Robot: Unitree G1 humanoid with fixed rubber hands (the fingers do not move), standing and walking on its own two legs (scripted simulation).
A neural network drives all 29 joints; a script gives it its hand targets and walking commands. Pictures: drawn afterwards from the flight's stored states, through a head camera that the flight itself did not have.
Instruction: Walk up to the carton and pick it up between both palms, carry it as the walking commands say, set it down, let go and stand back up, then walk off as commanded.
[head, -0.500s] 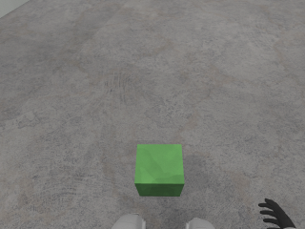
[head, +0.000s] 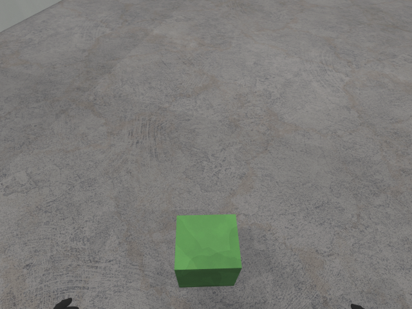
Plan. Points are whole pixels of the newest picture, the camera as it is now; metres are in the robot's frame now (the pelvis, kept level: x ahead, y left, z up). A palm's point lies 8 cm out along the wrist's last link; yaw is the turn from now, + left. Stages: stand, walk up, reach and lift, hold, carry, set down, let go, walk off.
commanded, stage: walk up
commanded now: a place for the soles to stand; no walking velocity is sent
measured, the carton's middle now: (206, 252) +0.43 +0.00 -0.62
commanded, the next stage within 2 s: reach and lift in 1.18 s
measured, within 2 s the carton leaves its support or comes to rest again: neither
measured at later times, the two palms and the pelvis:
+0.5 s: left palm out of the picture +0.07 +0.31 -0.10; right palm out of the picture +0.12 -0.30 -0.10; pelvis +0.01 +0.00 +0.01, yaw +2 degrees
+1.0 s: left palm out of the picture +0.10 +0.32 -0.10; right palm out of the picture +0.14 -0.29 -0.10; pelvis +0.03 +0.00 +0.01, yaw +3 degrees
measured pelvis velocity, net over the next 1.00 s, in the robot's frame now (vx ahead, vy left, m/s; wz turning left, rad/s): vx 0.03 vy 0.00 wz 0.05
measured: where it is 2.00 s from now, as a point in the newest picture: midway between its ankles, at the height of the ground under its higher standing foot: outside the picture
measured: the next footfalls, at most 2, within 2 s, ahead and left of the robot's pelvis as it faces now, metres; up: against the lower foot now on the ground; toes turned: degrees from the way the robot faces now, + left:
none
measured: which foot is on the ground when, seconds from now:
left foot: down 0.00-1.00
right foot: down 0.00-1.00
